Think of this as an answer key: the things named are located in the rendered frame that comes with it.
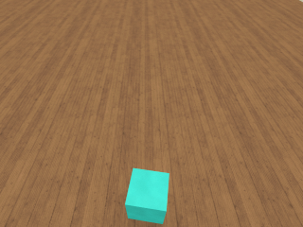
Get carton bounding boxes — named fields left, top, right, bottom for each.
left=125, top=168, right=169, bottom=224

